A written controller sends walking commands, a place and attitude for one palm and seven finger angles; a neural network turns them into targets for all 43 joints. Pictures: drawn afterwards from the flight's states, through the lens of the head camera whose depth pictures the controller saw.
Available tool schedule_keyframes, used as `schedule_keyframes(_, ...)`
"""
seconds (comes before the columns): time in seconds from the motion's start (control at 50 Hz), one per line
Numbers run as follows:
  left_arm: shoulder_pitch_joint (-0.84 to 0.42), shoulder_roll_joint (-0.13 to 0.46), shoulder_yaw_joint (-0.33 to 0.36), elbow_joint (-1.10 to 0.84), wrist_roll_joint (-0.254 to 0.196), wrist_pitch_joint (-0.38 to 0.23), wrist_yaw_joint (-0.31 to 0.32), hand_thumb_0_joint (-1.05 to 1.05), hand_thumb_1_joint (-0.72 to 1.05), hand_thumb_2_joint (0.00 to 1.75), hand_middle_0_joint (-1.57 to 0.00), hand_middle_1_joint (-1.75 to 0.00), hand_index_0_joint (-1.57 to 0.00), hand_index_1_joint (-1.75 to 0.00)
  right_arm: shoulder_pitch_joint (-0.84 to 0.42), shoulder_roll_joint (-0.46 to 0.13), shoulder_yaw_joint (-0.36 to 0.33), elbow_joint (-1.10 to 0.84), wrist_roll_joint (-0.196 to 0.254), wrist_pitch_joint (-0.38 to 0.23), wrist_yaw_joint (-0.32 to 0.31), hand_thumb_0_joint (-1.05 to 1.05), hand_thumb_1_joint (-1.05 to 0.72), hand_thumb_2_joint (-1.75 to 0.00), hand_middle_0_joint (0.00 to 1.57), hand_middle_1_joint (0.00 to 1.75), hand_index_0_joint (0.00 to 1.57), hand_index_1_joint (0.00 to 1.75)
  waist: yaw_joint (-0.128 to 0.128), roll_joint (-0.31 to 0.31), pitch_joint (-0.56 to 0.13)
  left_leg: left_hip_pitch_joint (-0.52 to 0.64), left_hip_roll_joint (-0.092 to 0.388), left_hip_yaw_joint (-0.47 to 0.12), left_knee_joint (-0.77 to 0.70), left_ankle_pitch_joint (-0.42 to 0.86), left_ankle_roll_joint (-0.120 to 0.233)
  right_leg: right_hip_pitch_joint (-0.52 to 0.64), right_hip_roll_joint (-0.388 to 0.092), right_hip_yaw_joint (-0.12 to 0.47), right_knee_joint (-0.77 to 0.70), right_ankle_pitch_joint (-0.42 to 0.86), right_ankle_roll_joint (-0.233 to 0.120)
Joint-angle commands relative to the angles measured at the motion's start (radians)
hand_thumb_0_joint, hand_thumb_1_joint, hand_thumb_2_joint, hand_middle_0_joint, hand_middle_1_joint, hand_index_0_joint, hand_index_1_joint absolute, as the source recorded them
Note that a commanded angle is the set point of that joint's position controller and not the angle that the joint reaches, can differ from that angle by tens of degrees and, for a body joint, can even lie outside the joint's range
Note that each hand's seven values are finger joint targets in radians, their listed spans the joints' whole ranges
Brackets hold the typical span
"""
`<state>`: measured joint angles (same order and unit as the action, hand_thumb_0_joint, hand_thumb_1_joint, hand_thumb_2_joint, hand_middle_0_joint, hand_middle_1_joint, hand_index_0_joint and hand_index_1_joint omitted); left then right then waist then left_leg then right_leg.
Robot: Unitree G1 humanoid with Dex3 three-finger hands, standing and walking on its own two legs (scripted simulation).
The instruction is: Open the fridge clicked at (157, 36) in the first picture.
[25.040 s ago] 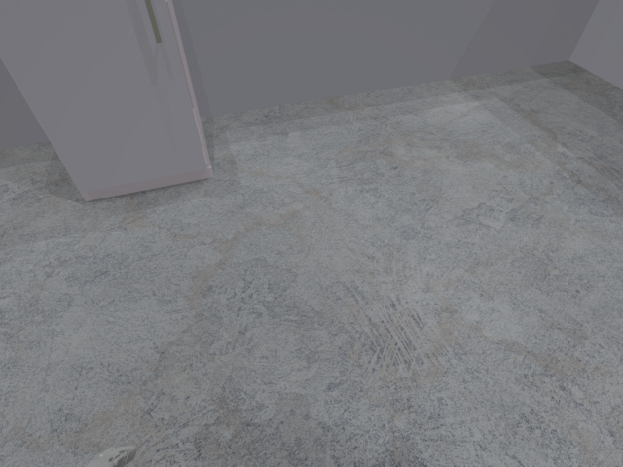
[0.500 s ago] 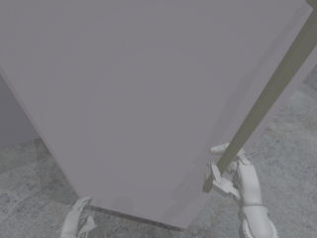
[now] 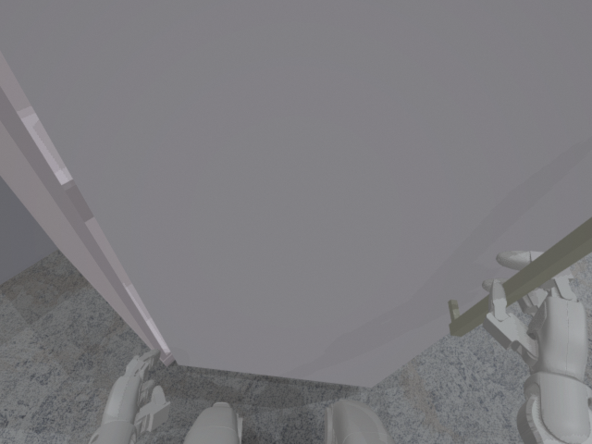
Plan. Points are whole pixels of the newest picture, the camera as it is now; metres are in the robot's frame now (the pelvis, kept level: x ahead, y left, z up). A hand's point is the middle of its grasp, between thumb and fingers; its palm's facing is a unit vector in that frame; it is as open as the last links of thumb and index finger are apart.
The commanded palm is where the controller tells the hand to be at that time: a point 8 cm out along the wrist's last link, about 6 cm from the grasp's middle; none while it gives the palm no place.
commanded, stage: walk backward, drawing the door open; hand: right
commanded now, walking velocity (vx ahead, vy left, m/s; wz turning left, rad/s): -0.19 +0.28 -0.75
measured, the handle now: (566, 232) +0.31 -0.22 +0.20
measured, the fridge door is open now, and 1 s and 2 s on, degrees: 54 79 71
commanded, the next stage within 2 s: stop walking and hold the door back in 0.40 s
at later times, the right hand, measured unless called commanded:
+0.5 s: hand out of the picture +0.10 -0.14 +0.10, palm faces +0.66 +0.68 -0.32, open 6.0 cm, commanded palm +0.06 -0.15 +0.10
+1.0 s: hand out of the picture +0.09 -0.12 +0.11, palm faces +0.79 +0.55 -0.28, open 5.5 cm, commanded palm +0.06 -0.17 +0.10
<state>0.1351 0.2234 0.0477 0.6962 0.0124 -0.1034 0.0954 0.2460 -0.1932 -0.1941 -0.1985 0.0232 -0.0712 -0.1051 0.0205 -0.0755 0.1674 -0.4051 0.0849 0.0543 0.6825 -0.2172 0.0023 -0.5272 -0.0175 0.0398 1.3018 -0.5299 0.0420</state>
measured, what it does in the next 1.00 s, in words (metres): steps to the left, turning right: right foot, then left foot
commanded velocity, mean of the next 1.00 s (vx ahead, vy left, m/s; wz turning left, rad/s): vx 0.00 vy -0.02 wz -0.36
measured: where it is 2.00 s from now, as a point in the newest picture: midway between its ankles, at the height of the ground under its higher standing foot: outside the picture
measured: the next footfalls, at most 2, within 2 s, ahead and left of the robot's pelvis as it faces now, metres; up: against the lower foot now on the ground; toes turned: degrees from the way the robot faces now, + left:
right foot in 0.16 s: -0.03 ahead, -0.04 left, +0.00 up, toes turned -16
left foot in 0.52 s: +0.07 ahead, +0.29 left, +0.00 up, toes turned -20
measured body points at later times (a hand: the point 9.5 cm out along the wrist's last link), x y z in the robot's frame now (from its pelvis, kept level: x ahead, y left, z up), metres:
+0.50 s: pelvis -0.02 +0.18 +0.01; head +0.01 +0.17 +0.46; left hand +0.21 +0.32 -0.08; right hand +0.06 -0.17 +0.12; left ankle +0.04 +0.30 -0.71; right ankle -0.06 -0.02 -0.72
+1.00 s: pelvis -0.08 +0.29 +0.03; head -0.04 +0.29 +0.48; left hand +0.21 +0.43 -0.07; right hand +0.04 -0.15 +0.12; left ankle +0.03 +0.30 -0.72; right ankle -0.16 +0.16 -0.67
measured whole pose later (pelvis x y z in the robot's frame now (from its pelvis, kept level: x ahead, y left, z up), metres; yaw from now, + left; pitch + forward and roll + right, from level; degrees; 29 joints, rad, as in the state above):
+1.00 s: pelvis -0.08 +0.29 +0.03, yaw -33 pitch +0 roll -5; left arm 0.17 0.33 0.03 0.69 -0.03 -0.08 0.07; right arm -0.39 -0.34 -0.22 0.66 0.03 -0.18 -0.11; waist -0.04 0.03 0.08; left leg -0.32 0.12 0.19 0.40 -0.10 0.07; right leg -0.35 0.02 -0.07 0.77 -0.39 0.00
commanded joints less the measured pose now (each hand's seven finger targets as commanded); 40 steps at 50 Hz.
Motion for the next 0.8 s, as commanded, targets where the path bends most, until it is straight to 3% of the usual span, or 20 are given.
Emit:
schedule_keyframes(0.0,-0.088,0.021,-0.006,-0.212,-0.002,-0.052,0.019,0.0,0.9,0.9,-0.2,-0.3,-0.2,-0.3,-0.091,-0.208,-0.084,-0.302,-0.018,-0.142,-0.006,0.0,-0.9,-0.9,0.45,1.4,0.45,1.4,-0.032,0.304,-0.325,0.248,0.207,-0.038,-0.317,0.07,0.139,0.102,-0.016,-0.106,-0.19,-0.048,-0.001)
schedule_keyframes(0.04,-0.068,0.04,-0.002,-0.226,-0.005,-0.056,0.033,0.0,0.9,0.9,-0.2,-0.3,-0.2,-0.3,-0.081,-0.204,-0.08,-0.305,0.0,-0.121,-0.014,0.0,-0.9,-0.9,0.45,1.4,0.45,1.4,-0.036,0.331,-0.306,0.218,0.227,-0.046,-0.338,0.042,0.136,0.189,-0.025,-0.108,-0.399,-0.096,-0.029)
schedule_keyframes(0.1,0.028,0.049,-0.011,-0.229,0.015,-0.075,0.034,0.0,0.9,0.9,-0.2,-0.3,-0.2,-0.3,-0.096,-0.181,-0.048,-0.372,0.0,-0.121,-0.008,0.0,-0.9,-0.9,0.45,1.4,0.45,1.4,0.009,0.095,-0.318,0.071,0.167,0.003,-0.136,-0.008,0.075,0.389,-0.021,-0.124,-0.873,0.112,-0.054)
schedule_keyframes(0.12,0.048,0.073,-0.007,-0.246,0.017,-0.081,0.035,0.0,0.9,0.9,-0.2,-0.3,-0.2,-0.3,-0.104,-0.177,-0.038,-0.39,-0.002,-0.132,-0.006,0.0,-0.9,-0.9,0.45,1.4,0.45,1.4,0.028,-0.101,-0.282,-0.134,0.087,0.067,0.104,-0.111,0.016,0.516,-0.171,0.098,-1.038,0.206,-0.091)
schedule_keyframes(0.14,0.031,0.102,0.0,-0.263,0.026,-0.083,0.031,0.0,0.9,0.9,-0.2,-0.3,-0.2,-0.3,-0.106,-0.189,-0.019,-0.434,-0.019,-0.158,-0.01,0.0,-0.9,-0.9,0.45,1.4,0.45,1.4,-0.003,-0.334,-0.269,-0.352,0.007,0.041,0.291,-0.337,-0.05,0.642,-0.432,0.464,-1.081,0.592,-0.151)
schedule_keyframes(0.16,0.038,0.091,-0.006,-0.232,0.036,-0.084,0.024,0.0,0.9,0.9,-0.2,-0.3,-0.2,-0.3,-0.085,-0.237,-0.052,-0.428,-0.038,-0.172,-0.012,0.0,-0.9,-0.9,0.45,1.4,0.45,1.4,-0.027,-0.226,-0.303,-0.377,-0.01,-0.065,0.43,-0.328,-0.059,0.671,-0.541,0.598,-1.044,0.93,-0.225)
schedule_keyframes(0.18,0.011,0.102,0.005,-0.218,0.031,-0.087,0.011,0.0,0.9,0.9,-0.2,-0.3,-0.2,-0.3,-0.085,-0.229,-0.064,-0.405,-0.041,-0.174,0.003,0.0,-0.9,-0.9,0.45,1.4,0.45,1.4,-0.022,-0.148,-0.329,-0.338,-0.017,-0.103,0.489,-0.242,-0.055,0.621,-0.512,0.495,-1.017,0.875,-0.253)
schedule_keyframes(0.24,0.005,0.104,0.024,-0.2,0.015,-0.094,-0.003,0.0,0.9,0.9,-0.2,-0.3,-0.2,-0.3,-0.156,-0.257,-0.09,-0.455,-0.046,-0.15,0.011,0.0,-0.9,-0.9,0.45,1.4,0.45,1.4,-0.015,-0.225,-0.23,-0.281,-0.022,-0.075,0.398,-0.144,-0.073,0.523,-0.321,0.242,-0.948,0.825,-0.179)
schedule_keyframes(0.28,0.037,0.101,0.023,-0.191,0.005,-0.095,-0.008,0.0,0.9,0.9,-0.2,-0.3,-0.2,-0.3,-0.044,-0.183,-0.043,-0.351,-0.031,-0.111,0.006,0.0,-0.9,-0.9,0.45,1.4,0.45,1.4,-0.017,-0.227,-0.223,-0.125,-0.059,-0.03,0.298,-0.106,-0.078,0.427,-0.233,0.113,-0.943,0.746,-0.121)
schedule_keyframes(0.4,0.008,0.103,0.013,-0.207,-0.006,-0.105,-0.01,0.0,0.9,0.9,-0.2,-0.3,-0.2,-0.3,0.009,-0.226,-0.107,-0.304,0.001,-0.098,-0.021,0.0,-0.9,-0.9,0.45,1.4,0.45,1.4,-0.011,-0.292,-0.224,0.112,-0.122,0.02,-0.01,-0.204,-0.091,0.284,-0.209,0.19,-0.983,0.407,-0.143)
schedule_keyframes(0.44,-0.009,0.101,0.013,-0.204,-0.005,-0.107,-0.014,0.0,0.9,0.9,-0.2,-0.3,-0.2,-0.3,0.04,-0.255,-0.151,-0.287,0.005,-0.104,-0.027,0.0,-0.9,-0.9,0.45,1.4,0.45,1.4,-0.031,-0.24,-0.224,0.265,-0.134,0.045,-0.218,-0.06,-0.093,0.187,-0.153,0.17,-0.9,0.323,-0.111)
schedule_keyframes(0.46,-0.005,0.079,0.006,-0.201,-0.007,-0.105,-0.018,0.0,0.9,0.9,-0.2,-0.3,-0.2,-0.3,0.045,-0.264,-0.151,-0.284,0.002,-0.107,-0.026,0.0,-0.9,-0.9,0.45,1.4,0.45,1.4,-0.027,-0.117,-0.236,0.325,-0.086,0.021,-0.353,0.027,-0.089,0.149,-0.08,0.144,-0.803,0.227,-0.073)
schedule_keyframes(0.48,-0.01,0.044,-0.002,-0.2,-0.013,-0.095,-0.021,0.0,0.9,0.9,-0.2,-0.3,-0.2,-0.3,0.043,-0.32,-0.184,-0.285,-0.004,-0.102,-0.026,0.0,-0.9,-0.9,0.45,1.4,0.45,1.4,-0.023,0.129,-0.245,0.326,0.072,-0.085,-0.411,0.121,-0.034,0.098,0.025,0.02,-0.586,0.047,-0.017)
schedule_keyframes(0.5,-0.061,0.043,0.002,-0.205,-0.012,-0.087,-0.009,0.0,0.9,0.9,-0.2,-0.3,-0.2,-0.3,-0.047,-0.381,-0.227,-0.183,-0.01,-0.088,-0.035,0.0,-0.9,-0.9,0.45,1.4,0.45,1.4,-0.044,0.39,-0.271,0.271,0.307,-0.361,-0.419,0.264,0.059,-0.041,0.077,-0.024,-0.216,-0.108,0.0)
schedule_keyframes(0.52,-0.054,0.061,0.004,-0.172,-0.003,-0.095,0.008,0.0,0.9,0.9,-0.2,-0.3,-0.2,-0.3,-0.145,-0.416,-0.273,-0.11,-0.001,-0.085,-0.049,0.0,-0.9,-0.9,0.45,1.4,0.45,1.4,-0.042,0.31,-0.291,0.206,0.367,-0.382,-0.419,0.34,0.087,-0.052,0.061,0.056,-0.007,-0.089,-0.007)
schedule_keyframes(0.54,-0.016,0.096,0.031,-0.12,0.0,-0.085,0.013,0.0,0.9,0.9,-0.2,-0.3,-0.2,-0.3,-0.214,-0.429,-0.293,-0.01,-0.001,-0.084,-0.062,0.0,-0.9,-0.9,0.45,1.4,0.45,1.4,-0.019,0.316,-0.337,0.256,0.368,-0.44,-0.417,0.331,0.025,-0.056,0.058,0.11,0.038,-0.068,0.0)
schedule_keyframes(0.56,-0.022,0.083,0.015,-0.125,-0.001,-0.072,0.011,0.0,0.9,0.9,-0.2,-0.3,-0.2,-0.3,-0.244,-0.33,-0.184,0.049,-0.003,-0.084,-0.055,0.0,-0.9,-0.9,0.45,1.4,0.45,1.4,-0.013,0.26,-0.323,0.295,0.315,-0.367,-0.357,0.347,0.002,-0.068,0.037,0.1,0.062,0.036,0.004)
schedule_keyframes(0.6,-0.041,0.096,-0.012,-0.098,-0.003,-0.045,0.018,0.0,0.9,0.9,-0.2,-0.3,-0.2,-0.3,-0.398,-0.401,-0.23,0.222,0.006,-0.111,-0.061,0.0,-0.9,-0.9,0.45,1.4,0.45,1.4,-0.003,0.165,-0.326,0.342,0.239,-0.172,-0.276,0.482,0.014,-0.079,0.027,0.052,0.029,0.161,0.021)
schedule_keyframes(0.66,-0.049,0.131,-0.004,-0.115,-0.021,-0.013,0.017,0.0,0.9,0.9,-0.2,-0.3,-0.2,-0.3,-0.488,-0.405,-0.201,0.366,0.03,-0.135,-0.057,0.0,-0.9,-0.9,0.45,1.4,0.45,1.4,-0.024,0.23,-0.301,0.379,0.233,-0.124,-0.308,0.35,-0.03,-0.07,0.045,0.014,-0.095,0.206,0.008)
schedule_keyframes(0.78,-0.038,0.185,0.015,-0.128,-0.032,0.001,-0.014,0.0,0.9,0.9,-0.2,-0.3,-0.2,-0.3,-0.801,-0.441,-0.172,0.494,0.039,-0.167,-0.051,0.0,-0.9,-0.9,0.45,1.4,0.45,1.4,-0.052,0.287,-0.271,0.37,0.268,-0.217,-0.449,0.017,-0.043,-0.043,0.03,-0.035,-0.313,0.223,-0.013)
